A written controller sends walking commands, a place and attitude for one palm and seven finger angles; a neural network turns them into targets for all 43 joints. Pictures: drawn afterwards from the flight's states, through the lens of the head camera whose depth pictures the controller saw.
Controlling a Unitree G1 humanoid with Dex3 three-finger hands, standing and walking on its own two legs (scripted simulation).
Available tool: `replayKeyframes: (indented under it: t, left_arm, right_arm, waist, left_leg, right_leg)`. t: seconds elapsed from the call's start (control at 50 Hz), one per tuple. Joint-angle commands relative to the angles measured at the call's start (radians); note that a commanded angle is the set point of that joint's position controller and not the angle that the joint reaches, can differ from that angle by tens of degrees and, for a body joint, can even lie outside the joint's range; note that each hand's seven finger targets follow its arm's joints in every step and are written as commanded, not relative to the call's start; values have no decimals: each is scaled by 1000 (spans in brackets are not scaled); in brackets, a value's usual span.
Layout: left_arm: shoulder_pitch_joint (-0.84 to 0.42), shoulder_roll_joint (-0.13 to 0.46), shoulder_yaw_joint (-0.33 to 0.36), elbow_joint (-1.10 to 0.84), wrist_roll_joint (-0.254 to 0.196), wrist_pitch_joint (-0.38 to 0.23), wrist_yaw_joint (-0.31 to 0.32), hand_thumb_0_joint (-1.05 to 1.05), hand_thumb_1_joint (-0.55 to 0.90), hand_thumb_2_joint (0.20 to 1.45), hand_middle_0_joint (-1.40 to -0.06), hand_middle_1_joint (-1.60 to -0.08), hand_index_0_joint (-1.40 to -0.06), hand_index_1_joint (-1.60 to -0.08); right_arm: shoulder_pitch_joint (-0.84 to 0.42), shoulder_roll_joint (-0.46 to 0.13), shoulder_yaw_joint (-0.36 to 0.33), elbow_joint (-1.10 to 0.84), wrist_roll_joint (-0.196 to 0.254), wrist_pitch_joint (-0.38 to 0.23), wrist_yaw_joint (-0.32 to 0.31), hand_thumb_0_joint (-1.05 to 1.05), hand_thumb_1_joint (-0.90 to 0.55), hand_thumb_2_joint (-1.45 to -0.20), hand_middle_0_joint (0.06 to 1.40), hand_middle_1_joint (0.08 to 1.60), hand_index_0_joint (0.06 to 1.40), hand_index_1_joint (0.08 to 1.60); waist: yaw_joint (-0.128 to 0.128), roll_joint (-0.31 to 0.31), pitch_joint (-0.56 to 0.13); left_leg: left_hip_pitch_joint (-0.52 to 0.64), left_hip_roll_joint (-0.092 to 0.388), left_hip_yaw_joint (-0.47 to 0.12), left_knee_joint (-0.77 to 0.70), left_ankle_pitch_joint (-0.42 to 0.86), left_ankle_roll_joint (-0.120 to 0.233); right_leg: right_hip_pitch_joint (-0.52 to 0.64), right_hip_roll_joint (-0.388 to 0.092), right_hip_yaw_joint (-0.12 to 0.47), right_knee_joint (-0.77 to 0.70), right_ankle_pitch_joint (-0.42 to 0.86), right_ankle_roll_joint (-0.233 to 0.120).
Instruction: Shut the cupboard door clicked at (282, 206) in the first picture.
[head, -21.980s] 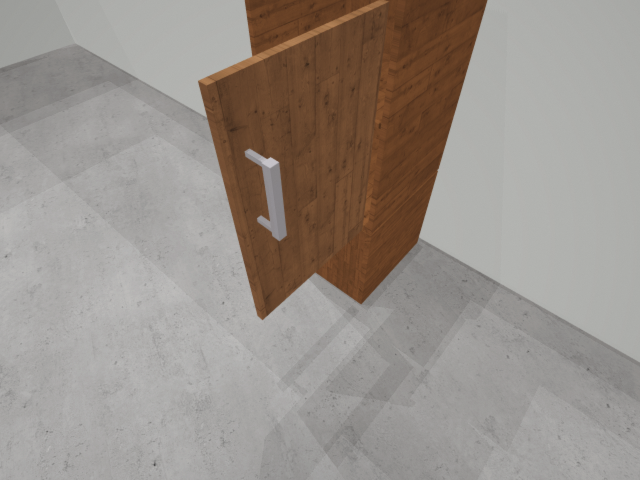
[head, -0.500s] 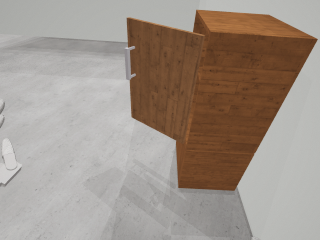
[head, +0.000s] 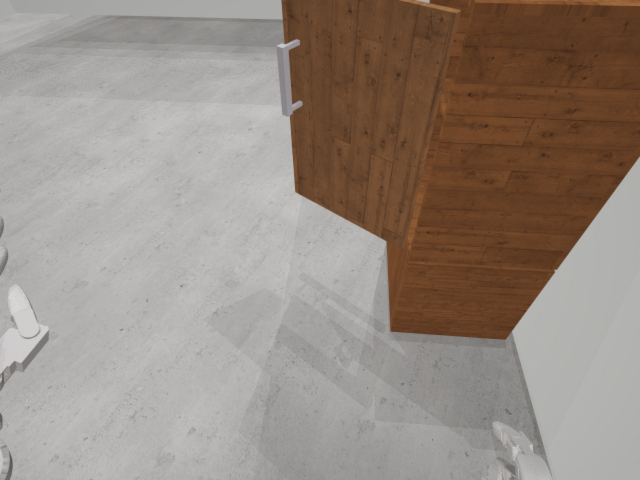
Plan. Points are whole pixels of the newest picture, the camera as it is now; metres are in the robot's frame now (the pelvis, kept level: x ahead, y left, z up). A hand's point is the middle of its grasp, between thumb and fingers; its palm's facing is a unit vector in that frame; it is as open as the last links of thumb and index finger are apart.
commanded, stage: stop stepping back and stand still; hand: left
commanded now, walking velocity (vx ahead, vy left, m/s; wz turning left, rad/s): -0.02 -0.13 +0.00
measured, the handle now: (290, 79) +0.94 +0.14 +0.06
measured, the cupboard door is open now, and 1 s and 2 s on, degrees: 56 56 56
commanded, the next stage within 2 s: let the arm hang, fingers relaxed in 0.10 s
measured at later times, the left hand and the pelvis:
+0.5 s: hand out of the picture +0.03 +0.17 -0.16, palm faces +0.00 -0.99 -0.17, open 7.2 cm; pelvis -0.04 +0.00 +0.00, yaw +1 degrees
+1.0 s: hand out of the picture -0.10 +0.17 -0.16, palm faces +0.04 -0.98 -0.18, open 7.4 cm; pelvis -0.05 +0.01 +0.01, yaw +0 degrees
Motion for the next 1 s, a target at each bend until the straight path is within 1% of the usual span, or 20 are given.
replayKeyframes:
  t: [0.0,0.04,0.08,0.12,0.16,0.18,0.2,0.22,0.26,0.28,0.32,0.34,0.38,0.44,0.52,0.58,0.62,0.72,0.88,0.98]
  left_arm:
    - [-17,293,166,-448,8,-91,11,0,900,900,-200,-300,-200,-300]
    - [78,260,172,-421,2,-92,9,0,900,900,-200,-300,-200,-300]
    - [122,259,196,-373,-11,-95,7,0,900,900,-200,-300,-200,-300]
    - [163,260,210,-297,-17,-93,8,0,900,900,-200,-300,-200,-300]
    - [146,240,187,-265,-20,-80,5,0,900,900,-200,-300,-200,-300]
    - [33,75,-308,373,64,82,-137,0,900,900,-200,-300,-200,-300]
    - [35,19,-300,404,69,157,-162,0,900,900,-200,-300,-200,-300]
    - [-5,22,-316,449,68,169,-171,0,900,900,-200,-300,-200,-300]
    - [-79,39,-327,565,65,167,-181,0,900,900,-200,-300,-200,-300]
    - [-113,46,-332,625,66,164,-184,0,900,900,-200,-300,-200,-300]
    - [-139,64,-339,734,64,165,-177,0,900,900,-200,-300,-200,-300]
    - [-151,60,-344,807,65,165,-171,0,900,900,-200,-300,-200,-300]
    - [-172,27,-364,939,62,174,-163,0,900,900,-200,-300,-200,-300]
    - [-155,7,-374,1102,58,180,-161,0,900,900,-200,-300,-200,-300]
    - [-92,-38,-364,1261,60,177,-160,0,900,900,-200,-300,-200,-300]
    - [-62,-51,-372,1344,56,171,-160,0,900,900,-200,-300,-200,-300]
    - [-48,-61,-378,1387,56,170,-158,0,900,900,-200,-300,-200,-300]
    - [-13,-86,-387,1459,55,166,-150,0,900,900,-200,-300,-200,-300]
    - [29,-134,-391,1496,58,167,-139,0,900,900,-200,-300,-200,-300]
    - [30,-151,-389,1494,60,166,-135,0,900,900,-200,-300,-200,-300]
  right_arm:
    - [-61,-93,-33,-189,-14,-82,14,0,-900,-900,200,300,200,300]
    - [-69,-88,-16,-203,-7,-74,19,0,-900,-900,200,300,200,300]
    - [-58,-82,-15,-217,-4,-57,17,0,-900,-900,200,300,200,300]
    - [-40,-71,-15,-216,-6,-32,17,0,-900,-900,200,300,200,300]
    - [-43,-71,-16,-221,-1,-16,14,0,-900,-900,200,300,200,300]
    - [-169,-243,-41,-99,14,-70,87,0,-900,-900,200,300,200,300]
    - [-87,-207,-63,-55,-10,-45,85,0,-900,-900,200,300,200,300]
    - [-48,-214,-53,-40,-15,-17,81,0,-900,-900,200,300,200,300]
    - [-71,-203,-26,-35,-18,29,80,0,-900,-900,200,300,200,300]
    - [-75,-197,-16,-33,-24,43,80,0,-900,-900,200,300,200,300]
    - [-60,-191,-9,-30,-37,59,78,0,-900,-900,200,300,200,300]
    - [-63,-183,-10,-5,-42,68,77,0,-900,-900,200,300,200,300]
    - [-46,-156,-1,56,-49,89,79,0,-900,-900,200,300,200,300]
    - [-38,-143,7,138,-49,100,76,0,-900,-900,200,300,200,300]
    - [15,-105,0,231,-46,102,61,0,-900,-900,200,300,200,300]
    - [61,-93,-2,289,-40,98,53,0,-900,-900,200,300,200,300]
    - [85,-91,-6,319,-34,98,50,0,-900,-900,200,300,200,300]
    - [133,-62,-7,379,-30,101,46,0,-900,-900,200,300,200,300]
    - [162,-8,-5,423,-32,106,46,0,-900,-900,200,300,200,300]
    - [169,13,-4,432,-33,103,46,0,-900,-900,200,300,200,300]
  waist:
    - [-21,151,-134]
    - [-25,164,-114]
    - [-36,116,-132]
    - [-44,37,-196]
    - [-42,-13,-210]
    - [-60,48,-112]
    - [-57,59,-156]
    - [-42,28,-142]
    - [-18,-104,-72]
    - [-21,-155,-40]
    - [-24,-164,-58]
    - [-23,-180,-63]
    - [-32,-85,-24]
    - [-25,102,13]
    - [-18,175,21]
    - [-19,135,7]
    - [-22,75,33]
    - [-27,4,72]
    - [-27,-31,136]
    - [-27,-9,155]
  left_leg:
    - [265,250,-231,-139,618,102]
    - [157,193,-139,-103,505,41]
    - [74,128,-79,-49,437,-2]
    - [70,100,-34,24,472,-15]
    - [80,87,-28,4,426,-17]
    - [51,108,-67,116,570,-11]
    - [114,118,-51,91,535,-12]
    - [82,132,-72,78,477,-3]
    - [13,144,-114,33,295,13]
    - [17,132,-124,25,258,14]
    - [29,107,-117,33,381,16]
    - [44,99,-114,33,375,11]
    - [82,98,-127,-28,273,4]
    - [60,110,-155,-130,133,9]
    - [54,110,-162,-187,9,11]
    - [89,116,-162,-203,29,12]
    - [106,123,-159,-201,46,14]
    - [131,123,-142,-207,55,15]
    - [108,115,-128,-224,19,15]
    - [97,110,-126,-229,24,13]
  right_leg:
    - [-140,33,-48,-95,-24,-8]
    - [-11,39,-70,-276,204,-16]
    - [74,2,2,-276,481,-45]
    - [124,-59,68,-255,798,-62]
    - [131,-66,70,-244,851,-56]
    - [-15,-119,-12,-101,991,-58]
    - [-60,-89,19,-138,830,-47]
    - [-72,-70,-5,-145,651,-45]
    - [-94,-64,-9,-210,394,-50]
    - [-120,-72,1,-236,347,-59]
    - [-46,-86,2,-202,510,-70]
    - [-39,-90,15,-207,521,-75]
    - [-91,-84,23,-265,270,-79]
    - [-57,-48,25,-324,71,-65]
    - [-14,-40,24,-375,68,-78]
    - [0,-38,16,-388,103,-80]
    - [-20,-40,7,-403,105,-76]
    - [-54,-44,5,-421,83,-73]
    - [-102,-42,7,-417,47,-64]
    - [-112,-40,8,-408,55,-61]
